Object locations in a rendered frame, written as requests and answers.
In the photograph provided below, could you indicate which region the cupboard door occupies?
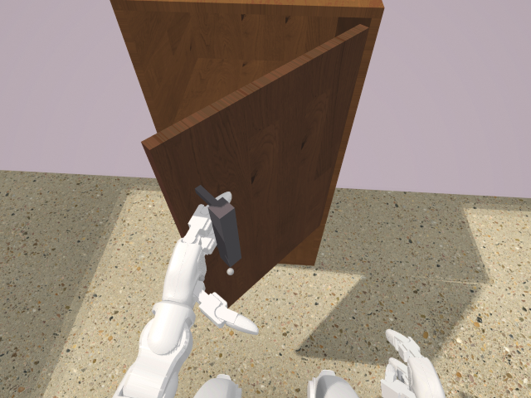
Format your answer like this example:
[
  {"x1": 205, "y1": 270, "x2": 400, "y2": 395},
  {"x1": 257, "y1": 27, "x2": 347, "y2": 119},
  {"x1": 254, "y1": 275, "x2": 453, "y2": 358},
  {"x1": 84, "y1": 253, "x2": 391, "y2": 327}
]
[{"x1": 141, "y1": 24, "x2": 369, "y2": 308}]

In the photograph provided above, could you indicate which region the robot thigh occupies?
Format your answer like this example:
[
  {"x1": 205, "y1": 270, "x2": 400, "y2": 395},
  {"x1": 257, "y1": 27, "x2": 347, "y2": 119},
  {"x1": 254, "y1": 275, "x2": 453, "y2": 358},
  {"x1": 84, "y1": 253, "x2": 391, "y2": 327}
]
[
  {"x1": 307, "y1": 375, "x2": 359, "y2": 398},
  {"x1": 193, "y1": 378, "x2": 242, "y2": 398}
]

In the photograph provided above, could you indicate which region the handle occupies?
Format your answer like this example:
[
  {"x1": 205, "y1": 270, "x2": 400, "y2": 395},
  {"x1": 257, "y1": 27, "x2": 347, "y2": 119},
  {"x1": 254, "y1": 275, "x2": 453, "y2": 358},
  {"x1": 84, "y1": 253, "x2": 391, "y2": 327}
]
[{"x1": 195, "y1": 185, "x2": 241, "y2": 268}]

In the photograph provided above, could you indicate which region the right robot hand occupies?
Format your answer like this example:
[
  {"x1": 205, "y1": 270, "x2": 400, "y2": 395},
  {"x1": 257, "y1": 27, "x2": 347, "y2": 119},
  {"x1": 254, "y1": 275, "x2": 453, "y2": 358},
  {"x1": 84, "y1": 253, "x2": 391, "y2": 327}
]
[{"x1": 381, "y1": 329, "x2": 446, "y2": 398}]

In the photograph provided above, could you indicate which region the robot left forearm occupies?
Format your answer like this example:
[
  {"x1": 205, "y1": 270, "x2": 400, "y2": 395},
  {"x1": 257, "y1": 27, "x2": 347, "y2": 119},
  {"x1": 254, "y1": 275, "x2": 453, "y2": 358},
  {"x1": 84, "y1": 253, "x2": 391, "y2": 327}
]
[{"x1": 112, "y1": 301, "x2": 196, "y2": 398}]

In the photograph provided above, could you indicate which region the robot left thigh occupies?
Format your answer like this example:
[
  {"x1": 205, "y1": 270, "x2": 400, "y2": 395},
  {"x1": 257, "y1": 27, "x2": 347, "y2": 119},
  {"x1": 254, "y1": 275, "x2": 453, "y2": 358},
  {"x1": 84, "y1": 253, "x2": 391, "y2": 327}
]
[{"x1": 193, "y1": 378, "x2": 242, "y2": 398}]

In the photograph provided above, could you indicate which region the left robot hand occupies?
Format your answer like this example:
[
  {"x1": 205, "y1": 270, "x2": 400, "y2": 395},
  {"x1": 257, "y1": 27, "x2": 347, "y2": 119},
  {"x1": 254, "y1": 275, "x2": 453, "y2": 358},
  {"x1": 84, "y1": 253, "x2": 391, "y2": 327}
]
[{"x1": 162, "y1": 192, "x2": 259, "y2": 335}]

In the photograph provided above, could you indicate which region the robot right thigh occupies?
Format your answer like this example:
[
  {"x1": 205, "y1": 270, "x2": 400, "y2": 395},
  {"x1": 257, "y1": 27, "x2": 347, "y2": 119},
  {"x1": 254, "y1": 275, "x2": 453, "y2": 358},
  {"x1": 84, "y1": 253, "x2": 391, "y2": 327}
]
[{"x1": 307, "y1": 375, "x2": 359, "y2": 398}]

